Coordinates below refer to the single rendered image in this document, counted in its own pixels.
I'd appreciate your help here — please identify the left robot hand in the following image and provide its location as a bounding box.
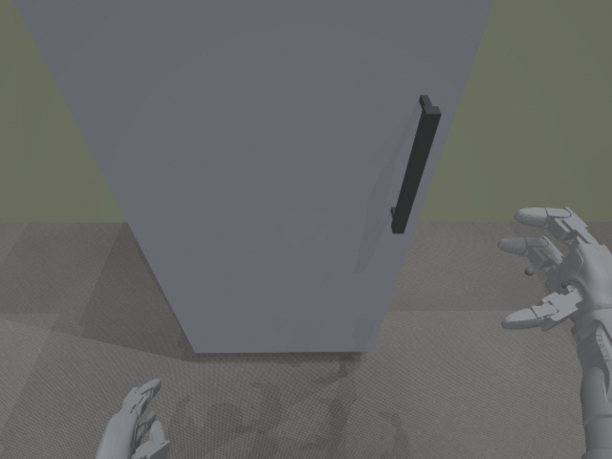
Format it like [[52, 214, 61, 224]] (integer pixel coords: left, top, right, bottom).
[[95, 379, 169, 459]]

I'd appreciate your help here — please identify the handle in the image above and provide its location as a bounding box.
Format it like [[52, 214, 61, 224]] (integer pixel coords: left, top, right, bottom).
[[391, 95, 442, 234]]

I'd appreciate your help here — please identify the right robot hand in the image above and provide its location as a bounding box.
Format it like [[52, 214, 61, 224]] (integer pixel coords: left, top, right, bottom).
[[497, 207, 612, 332]]

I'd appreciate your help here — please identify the robot right forearm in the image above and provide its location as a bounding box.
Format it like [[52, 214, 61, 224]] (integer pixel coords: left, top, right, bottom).
[[571, 308, 612, 459]]

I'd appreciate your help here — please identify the fridge door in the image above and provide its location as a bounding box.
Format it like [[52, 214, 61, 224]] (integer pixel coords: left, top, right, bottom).
[[13, 0, 494, 353]]

